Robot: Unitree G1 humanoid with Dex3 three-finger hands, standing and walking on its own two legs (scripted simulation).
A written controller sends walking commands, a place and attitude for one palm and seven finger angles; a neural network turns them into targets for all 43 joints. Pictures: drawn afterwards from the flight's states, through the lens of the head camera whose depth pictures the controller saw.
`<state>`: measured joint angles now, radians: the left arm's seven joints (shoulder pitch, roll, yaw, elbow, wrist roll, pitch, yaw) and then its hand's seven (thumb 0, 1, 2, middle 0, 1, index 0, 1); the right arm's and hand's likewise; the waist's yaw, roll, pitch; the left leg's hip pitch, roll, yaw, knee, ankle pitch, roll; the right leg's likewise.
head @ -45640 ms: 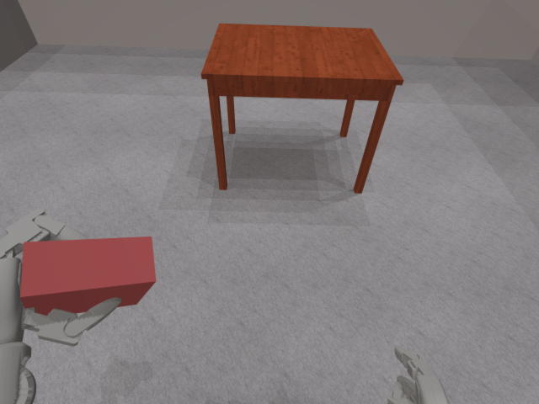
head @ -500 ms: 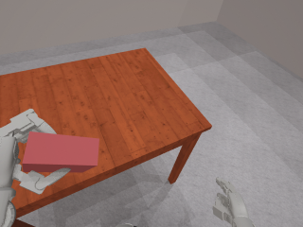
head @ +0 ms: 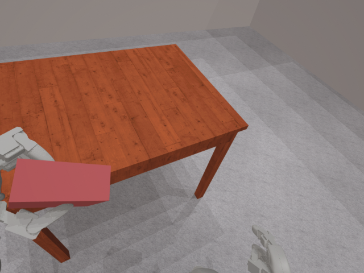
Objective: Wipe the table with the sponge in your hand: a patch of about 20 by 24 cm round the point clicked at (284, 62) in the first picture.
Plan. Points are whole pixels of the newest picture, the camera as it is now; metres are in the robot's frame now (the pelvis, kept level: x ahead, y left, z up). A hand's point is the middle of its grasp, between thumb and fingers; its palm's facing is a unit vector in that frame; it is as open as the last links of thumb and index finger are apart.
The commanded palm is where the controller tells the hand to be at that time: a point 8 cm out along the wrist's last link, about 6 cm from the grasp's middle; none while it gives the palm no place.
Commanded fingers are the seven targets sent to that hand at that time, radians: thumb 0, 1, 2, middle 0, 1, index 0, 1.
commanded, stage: stop stepping back and stand still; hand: left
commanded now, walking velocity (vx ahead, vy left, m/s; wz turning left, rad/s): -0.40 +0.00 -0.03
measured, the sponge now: (72, 187) +0.22 +0.20 +0.13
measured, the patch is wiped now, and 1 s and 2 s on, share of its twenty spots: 1.00 1.00 1.00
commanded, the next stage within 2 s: stand and wait in 1.14 s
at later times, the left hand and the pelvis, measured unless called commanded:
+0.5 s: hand out of the picture +0.03 +0.22 +0.16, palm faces +0.38 -0.87 -0.32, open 9.5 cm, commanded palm -0.02 +0.26 +0.18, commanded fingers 0.00 0.10 1.30 -1.20 -1.60 -1.20 -1.60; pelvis -0.17 -0.03 -0.02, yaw +2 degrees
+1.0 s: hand out of the picture -0.03 +0.20 +0.17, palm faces +0.38 -0.86 -0.33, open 9.5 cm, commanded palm -0.07 +0.24 +0.18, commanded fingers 0.00 0.10 1.30 -1.20 -1.60 -1.20 -1.60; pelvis -0.23 -0.04 -0.01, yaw +0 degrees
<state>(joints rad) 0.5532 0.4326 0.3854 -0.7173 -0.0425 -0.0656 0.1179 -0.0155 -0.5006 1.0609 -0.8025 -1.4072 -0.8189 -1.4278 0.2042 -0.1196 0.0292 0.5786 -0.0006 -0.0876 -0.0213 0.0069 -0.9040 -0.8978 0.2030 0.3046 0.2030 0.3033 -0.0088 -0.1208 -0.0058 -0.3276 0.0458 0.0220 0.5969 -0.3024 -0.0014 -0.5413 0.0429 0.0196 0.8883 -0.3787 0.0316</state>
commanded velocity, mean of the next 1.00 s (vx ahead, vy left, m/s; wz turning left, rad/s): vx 0.23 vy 0.04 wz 0.00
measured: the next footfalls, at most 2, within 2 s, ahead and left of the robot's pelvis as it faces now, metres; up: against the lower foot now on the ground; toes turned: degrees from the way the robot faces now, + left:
right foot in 0.20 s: -0.02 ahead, -0.14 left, +0.00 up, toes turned +0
left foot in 0.46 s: -0.15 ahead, +0.07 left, +0.00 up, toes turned +1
